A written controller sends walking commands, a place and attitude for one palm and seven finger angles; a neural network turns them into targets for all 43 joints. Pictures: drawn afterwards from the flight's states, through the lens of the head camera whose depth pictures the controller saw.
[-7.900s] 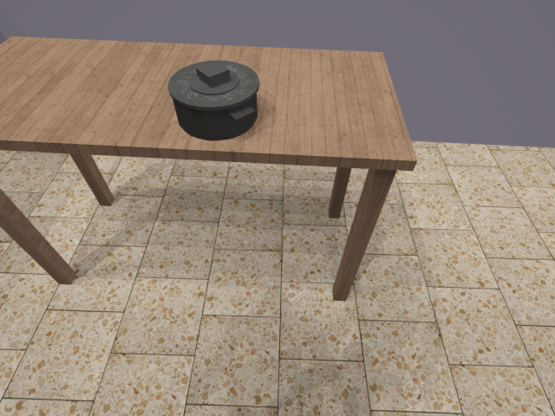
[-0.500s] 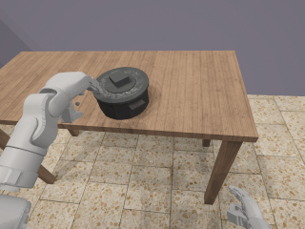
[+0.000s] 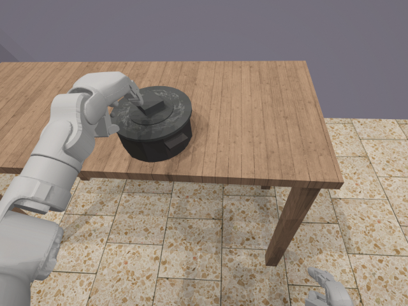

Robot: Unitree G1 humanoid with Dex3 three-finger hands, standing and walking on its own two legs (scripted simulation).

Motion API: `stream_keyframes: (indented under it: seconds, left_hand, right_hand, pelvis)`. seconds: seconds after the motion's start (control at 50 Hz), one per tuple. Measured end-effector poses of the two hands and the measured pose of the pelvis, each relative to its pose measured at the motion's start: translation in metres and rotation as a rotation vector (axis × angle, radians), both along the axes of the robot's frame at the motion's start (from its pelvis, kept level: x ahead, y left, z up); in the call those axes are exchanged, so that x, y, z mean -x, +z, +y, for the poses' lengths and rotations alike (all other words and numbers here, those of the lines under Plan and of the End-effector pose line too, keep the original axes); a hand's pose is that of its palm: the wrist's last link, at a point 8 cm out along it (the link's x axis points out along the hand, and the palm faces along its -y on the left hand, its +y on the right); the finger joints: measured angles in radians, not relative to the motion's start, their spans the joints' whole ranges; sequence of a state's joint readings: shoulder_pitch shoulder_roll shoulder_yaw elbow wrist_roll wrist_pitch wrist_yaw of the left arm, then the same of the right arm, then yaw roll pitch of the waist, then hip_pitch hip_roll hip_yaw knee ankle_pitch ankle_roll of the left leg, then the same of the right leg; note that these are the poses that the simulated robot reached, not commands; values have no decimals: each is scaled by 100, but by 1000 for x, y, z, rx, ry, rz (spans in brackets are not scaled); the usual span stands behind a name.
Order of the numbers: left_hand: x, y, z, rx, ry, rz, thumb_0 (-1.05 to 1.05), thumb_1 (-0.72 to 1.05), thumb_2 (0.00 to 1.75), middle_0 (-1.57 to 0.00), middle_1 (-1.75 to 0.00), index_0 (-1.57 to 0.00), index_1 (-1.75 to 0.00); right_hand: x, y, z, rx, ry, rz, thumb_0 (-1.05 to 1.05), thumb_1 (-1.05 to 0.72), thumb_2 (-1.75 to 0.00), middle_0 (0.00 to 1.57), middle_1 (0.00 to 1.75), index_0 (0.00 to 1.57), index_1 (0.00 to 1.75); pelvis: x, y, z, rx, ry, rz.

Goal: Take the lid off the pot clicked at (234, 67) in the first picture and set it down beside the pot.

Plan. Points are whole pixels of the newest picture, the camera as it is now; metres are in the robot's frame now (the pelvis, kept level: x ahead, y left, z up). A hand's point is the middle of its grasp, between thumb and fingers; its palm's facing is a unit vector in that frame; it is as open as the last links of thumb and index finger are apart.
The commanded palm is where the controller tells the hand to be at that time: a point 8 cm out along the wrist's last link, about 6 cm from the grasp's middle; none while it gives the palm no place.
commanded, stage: move the open hand above the knob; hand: left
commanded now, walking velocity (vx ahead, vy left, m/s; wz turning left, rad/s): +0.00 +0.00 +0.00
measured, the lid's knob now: (149, 103) +0.54 +0.16 +0.10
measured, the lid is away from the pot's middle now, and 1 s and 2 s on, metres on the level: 0.00 0.00 0.00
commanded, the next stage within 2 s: lower the open fingers around the knob in 1.28 s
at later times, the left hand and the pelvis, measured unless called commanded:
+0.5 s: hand (135, 92) +0.49 +0.16 +0.17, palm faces -0.29 -0.03 -0.96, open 9.9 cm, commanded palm +0.50 +0.16 +0.24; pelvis +0.02 +0.01 +0.00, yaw +0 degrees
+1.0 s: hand (137, 84) +0.52 +0.16 +0.17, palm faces -0.30 -0.04 -0.95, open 9.9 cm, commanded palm +0.51 +0.17 +0.24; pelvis +0.03 +0.01 +0.00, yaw -2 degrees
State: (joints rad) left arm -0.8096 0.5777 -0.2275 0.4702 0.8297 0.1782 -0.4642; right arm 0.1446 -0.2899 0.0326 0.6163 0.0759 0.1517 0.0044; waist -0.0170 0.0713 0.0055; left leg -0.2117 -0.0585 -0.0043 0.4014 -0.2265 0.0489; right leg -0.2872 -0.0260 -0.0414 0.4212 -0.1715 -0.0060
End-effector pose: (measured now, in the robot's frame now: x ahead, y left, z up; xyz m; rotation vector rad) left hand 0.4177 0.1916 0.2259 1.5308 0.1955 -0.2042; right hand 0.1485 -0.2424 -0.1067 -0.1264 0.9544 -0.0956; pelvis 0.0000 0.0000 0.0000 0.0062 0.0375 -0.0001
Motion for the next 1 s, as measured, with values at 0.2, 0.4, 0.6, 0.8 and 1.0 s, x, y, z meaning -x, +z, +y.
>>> stream_keyframes:
  seconds: [0.2,0.4,0.6,0.8,1.0]
  left_hand:
    - [-30,2,-13,7,-24,1,0,-30,150,-86,-8,-86,-9]
    - [-54,2,-26,2,-18,21,0,-30,150,-86,-8,-86,-9]
    - [-83,5,-38,-6,-7,48,0,-30,150,-86,-8,-86,-9]
    - [-103,3,-45,19,-21,47,0,-30,150,-86,-8,-86,-9]
    - [-102,0,-28,16,1,51,0,-30,150,-86,-8,-86,-9]
  right_hand:
    - [10,-6,0,1,-33,58,1,-91,-90,20,30,20,30]
    - [20,-12,2,-6,-56,108,0,-91,-90,20,30,20,30]
    - [43,-18,-5,16,-106,184,0,-91,-90,20,30,20,30]
    - [76,-20,-14,29,-176,269,0,-91,-90,20,30,20,30]
    - [71,-19,-14,31,-174,268,0,-91,-90,20,30,20,30]
  pelvis:
    - [-9,0,5,3,-2,28]
    - [-15,-1,7,3,-3,52]
    - [-18,-1,7,4,-6,88]
    - [-24,-1,6,3,-28,116]
    - [-27,-1,7,7,-26,116]
